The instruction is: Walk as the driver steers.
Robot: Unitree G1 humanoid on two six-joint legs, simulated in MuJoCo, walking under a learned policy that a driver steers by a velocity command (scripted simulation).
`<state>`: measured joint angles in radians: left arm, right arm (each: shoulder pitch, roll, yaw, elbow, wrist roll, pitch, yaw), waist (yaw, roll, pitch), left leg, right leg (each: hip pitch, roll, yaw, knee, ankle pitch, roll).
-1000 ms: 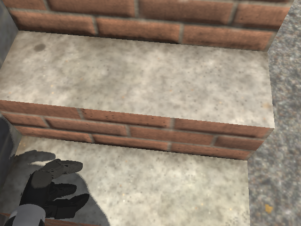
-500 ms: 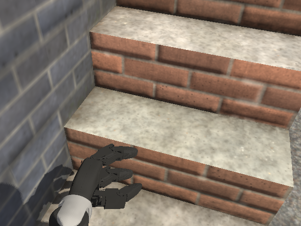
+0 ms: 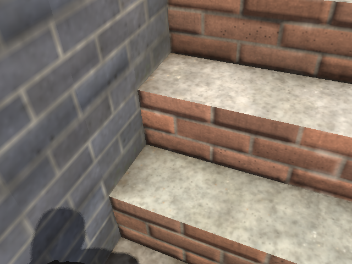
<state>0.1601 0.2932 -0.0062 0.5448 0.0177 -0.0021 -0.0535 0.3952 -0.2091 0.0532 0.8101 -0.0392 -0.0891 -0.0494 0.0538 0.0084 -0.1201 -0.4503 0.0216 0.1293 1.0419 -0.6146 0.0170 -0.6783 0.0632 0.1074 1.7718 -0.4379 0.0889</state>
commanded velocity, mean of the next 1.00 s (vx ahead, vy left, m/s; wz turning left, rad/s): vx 0.42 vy -0.13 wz -0.40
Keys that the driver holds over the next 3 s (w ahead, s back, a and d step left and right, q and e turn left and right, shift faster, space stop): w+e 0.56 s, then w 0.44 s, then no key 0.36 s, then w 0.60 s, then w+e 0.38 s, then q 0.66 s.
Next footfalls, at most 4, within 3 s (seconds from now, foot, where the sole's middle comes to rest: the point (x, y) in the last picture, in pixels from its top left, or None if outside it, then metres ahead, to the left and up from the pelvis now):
0.08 right None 0.09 -0.11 -0.70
0.50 left None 0.14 0.11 -0.70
0.74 right None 0.09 -0.14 -0.48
0.88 right None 0.06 -0.12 -0.69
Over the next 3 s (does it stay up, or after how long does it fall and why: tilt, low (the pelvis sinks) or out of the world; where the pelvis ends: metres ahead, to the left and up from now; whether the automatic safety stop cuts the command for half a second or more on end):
stays up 0.27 -0.12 0.27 its command is cut before an obstacle from the start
